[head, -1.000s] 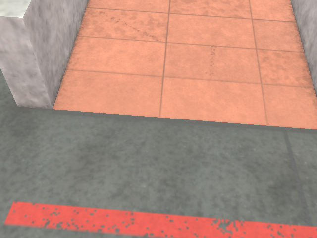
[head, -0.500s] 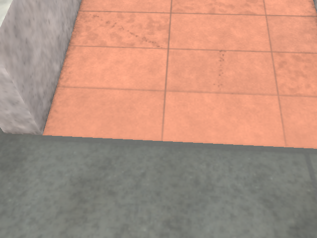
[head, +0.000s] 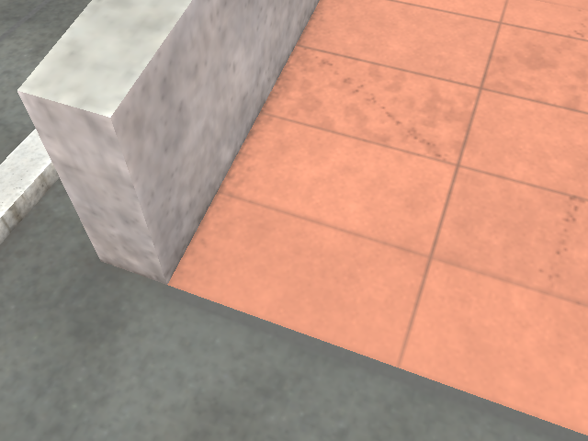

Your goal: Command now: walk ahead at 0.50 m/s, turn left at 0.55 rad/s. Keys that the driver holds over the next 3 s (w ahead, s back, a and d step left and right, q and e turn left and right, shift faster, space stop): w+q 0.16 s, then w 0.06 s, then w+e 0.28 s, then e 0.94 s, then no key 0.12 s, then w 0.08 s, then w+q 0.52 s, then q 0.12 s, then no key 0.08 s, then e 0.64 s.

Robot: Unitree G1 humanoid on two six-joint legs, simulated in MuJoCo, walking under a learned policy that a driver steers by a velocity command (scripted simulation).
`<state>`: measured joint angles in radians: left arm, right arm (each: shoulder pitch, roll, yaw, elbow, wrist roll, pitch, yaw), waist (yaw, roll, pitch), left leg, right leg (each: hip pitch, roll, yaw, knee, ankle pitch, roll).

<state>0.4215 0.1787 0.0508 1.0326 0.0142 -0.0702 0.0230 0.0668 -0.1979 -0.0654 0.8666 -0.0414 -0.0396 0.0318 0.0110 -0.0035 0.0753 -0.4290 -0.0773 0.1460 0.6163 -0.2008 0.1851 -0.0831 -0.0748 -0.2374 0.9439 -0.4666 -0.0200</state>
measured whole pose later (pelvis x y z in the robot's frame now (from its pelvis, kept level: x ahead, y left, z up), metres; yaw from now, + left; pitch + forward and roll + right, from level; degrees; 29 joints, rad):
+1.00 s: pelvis +0.45 +0.00 +0.03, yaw -12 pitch +2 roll +1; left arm 0.32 0.29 0.08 0.83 0.02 0.00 0.02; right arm 0.09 -0.26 -0.01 0.78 -0.01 0.02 -0.03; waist 0.06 0.01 0.05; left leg -0.49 -0.01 -0.07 0.77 -0.30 -0.05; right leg -0.22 0.16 0.19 0.45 -0.23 -0.09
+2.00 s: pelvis +0.54 -0.03 +0.03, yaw -25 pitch +1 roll -1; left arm 0.39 0.24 0.03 0.88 0.03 -0.07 0.02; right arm 0.27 -0.28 -0.07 0.85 -0.04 0.02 0.05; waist 0.02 0.03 -0.02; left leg -0.62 0.03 -0.04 0.97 -0.20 0.00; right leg 0.07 0.03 -0.11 0.16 -0.24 -0.04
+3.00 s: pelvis +0.82 -0.09 +0.05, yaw -27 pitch +1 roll +1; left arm 0.21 0.27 0.05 0.71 0.01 0.04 0.01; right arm 0.17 -0.26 -0.04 0.73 -0.03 0.06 -0.04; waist 0.00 0.02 0.08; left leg -0.54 0.00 -0.03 1.23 -0.41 -0.04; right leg -0.28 0.12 0.06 0.46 -0.33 -0.11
